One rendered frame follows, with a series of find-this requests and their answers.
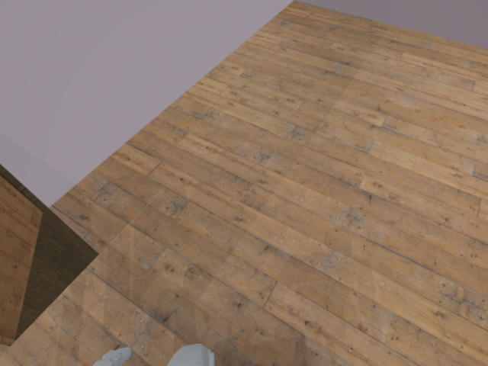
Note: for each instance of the left robot hand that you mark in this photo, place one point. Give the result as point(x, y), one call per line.
point(114, 358)

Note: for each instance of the left robot thigh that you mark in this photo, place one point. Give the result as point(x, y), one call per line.
point(192, 355)

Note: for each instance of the cupboard door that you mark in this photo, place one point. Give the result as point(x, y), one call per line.
point(19, 227)

